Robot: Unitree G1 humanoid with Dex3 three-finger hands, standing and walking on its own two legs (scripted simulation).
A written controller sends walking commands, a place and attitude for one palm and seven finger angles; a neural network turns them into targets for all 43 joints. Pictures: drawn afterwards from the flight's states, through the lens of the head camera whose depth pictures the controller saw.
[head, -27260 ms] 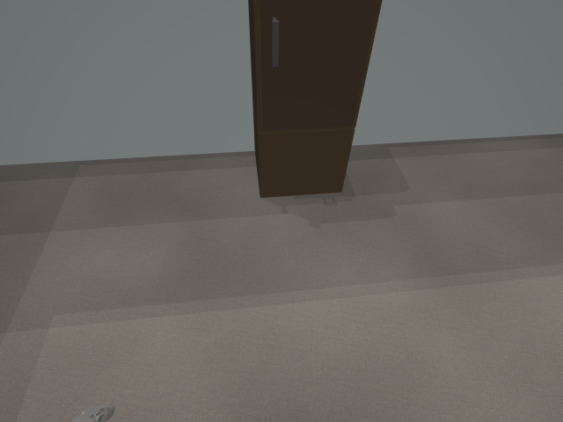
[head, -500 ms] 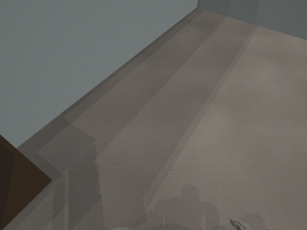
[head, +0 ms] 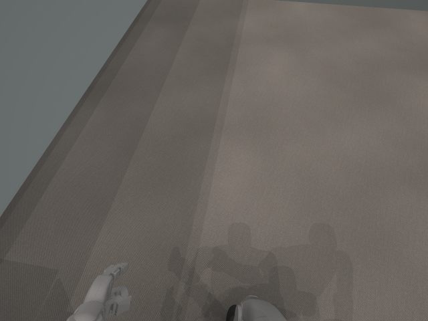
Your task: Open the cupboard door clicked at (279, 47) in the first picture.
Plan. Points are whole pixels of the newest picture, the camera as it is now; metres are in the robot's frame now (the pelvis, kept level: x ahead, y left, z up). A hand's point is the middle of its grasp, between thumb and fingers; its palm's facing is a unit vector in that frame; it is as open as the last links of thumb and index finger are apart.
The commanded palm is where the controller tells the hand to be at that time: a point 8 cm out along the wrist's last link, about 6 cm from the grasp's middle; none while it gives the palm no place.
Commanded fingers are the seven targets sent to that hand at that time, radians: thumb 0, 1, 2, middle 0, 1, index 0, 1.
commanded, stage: walk to a spot facing it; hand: left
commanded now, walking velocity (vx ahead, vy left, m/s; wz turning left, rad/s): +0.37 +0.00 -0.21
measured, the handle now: out of the picture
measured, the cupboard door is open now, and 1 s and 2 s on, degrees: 48 48 48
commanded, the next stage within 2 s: turn to face it in 0.60 s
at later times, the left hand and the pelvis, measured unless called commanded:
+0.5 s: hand (151, 303) +0.17 +0.14 -0.15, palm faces +0.05 -0.98 -0.17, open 7.3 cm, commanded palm none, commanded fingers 0.00 0.90 0.90 -0.20 -0.30 -0.20 -0.30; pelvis +0.26 -0.02 +0.02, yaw -4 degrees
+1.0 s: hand (170, 137) +0.61 +0.14 -0.14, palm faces -0.03 -0.97 -0.23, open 7.3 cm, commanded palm none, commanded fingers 0.00 0.90 0.90 -0.20 -0.30 -0.20 -0.30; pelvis +0.48 -0.05 +0.02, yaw +1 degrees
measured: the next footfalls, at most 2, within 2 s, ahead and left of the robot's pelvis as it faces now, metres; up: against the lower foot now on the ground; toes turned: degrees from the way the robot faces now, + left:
left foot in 0.56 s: +0.43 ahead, +0.06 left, +0.00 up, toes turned +3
right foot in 1.00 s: +0.57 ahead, -0.15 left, +0.00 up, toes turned -5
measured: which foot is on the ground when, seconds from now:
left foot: up 0.00-0.54, down 0.56-1.00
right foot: down 0.00-0.54, up 0.56-0.98, down 1.00-1.00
